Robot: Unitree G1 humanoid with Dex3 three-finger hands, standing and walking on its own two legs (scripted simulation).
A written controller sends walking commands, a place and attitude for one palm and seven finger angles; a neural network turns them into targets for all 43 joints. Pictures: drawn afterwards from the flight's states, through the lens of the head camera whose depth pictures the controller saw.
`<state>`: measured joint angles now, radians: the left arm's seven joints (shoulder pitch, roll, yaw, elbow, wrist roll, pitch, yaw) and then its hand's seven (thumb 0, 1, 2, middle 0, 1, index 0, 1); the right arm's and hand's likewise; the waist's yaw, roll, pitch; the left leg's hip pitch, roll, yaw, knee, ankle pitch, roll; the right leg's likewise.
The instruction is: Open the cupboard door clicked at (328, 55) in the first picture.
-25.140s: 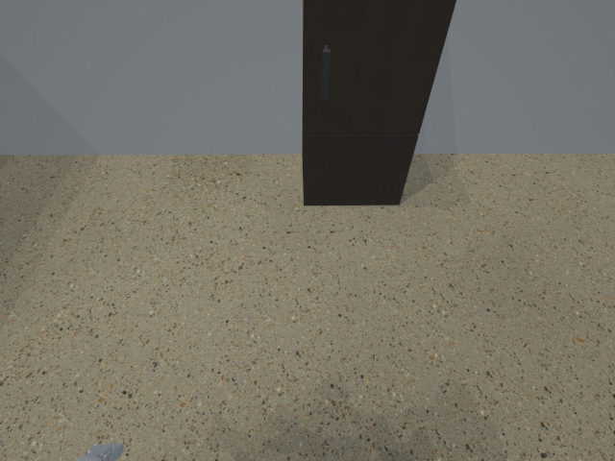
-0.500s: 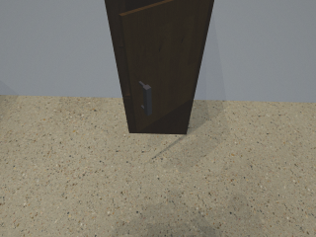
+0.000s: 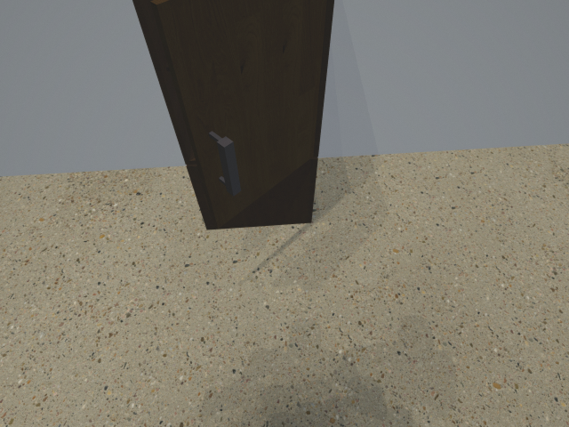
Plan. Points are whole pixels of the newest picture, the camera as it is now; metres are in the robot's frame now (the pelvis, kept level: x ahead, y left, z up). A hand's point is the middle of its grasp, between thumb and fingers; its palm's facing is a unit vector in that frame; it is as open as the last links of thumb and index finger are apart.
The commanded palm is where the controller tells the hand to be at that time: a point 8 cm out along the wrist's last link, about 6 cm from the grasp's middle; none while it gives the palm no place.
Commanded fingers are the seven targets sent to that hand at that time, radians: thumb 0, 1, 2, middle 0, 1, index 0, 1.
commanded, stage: walk to a spot facing it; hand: left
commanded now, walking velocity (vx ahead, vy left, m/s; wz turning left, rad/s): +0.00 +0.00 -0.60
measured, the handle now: (223, 163) +0.65 +0.19 -0.10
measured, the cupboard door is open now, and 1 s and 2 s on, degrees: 41 41 41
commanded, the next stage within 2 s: none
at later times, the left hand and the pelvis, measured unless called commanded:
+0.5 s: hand out of the picture +0.08 +0.19 -0.18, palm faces -0.19 -0.95 -0.23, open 7.4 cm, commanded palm none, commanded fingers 0.00 0.90 0.90 -0.20 -0.30 -0.20 -0.30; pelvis +0.00 +0.00 +0.00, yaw -16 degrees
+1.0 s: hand (226, 400) +0.18 +0.12 -0.17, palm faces -0.56 -0.79 -0.23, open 7.4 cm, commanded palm none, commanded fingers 0.00 0.90 0.90 -0.20 -0.30 -0.20 -0.30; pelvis -0.01 +0.00 -0.01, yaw -34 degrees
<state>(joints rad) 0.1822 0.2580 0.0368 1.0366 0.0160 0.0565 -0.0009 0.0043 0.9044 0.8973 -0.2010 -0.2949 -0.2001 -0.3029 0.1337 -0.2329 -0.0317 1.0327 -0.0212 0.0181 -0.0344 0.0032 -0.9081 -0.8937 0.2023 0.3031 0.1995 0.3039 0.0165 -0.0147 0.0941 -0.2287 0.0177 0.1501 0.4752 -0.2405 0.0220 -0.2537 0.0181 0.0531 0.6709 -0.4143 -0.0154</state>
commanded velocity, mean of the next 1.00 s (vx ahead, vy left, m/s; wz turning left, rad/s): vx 0.01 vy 0.00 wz -0.60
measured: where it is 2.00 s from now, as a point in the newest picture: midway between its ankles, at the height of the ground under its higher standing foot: outside the picture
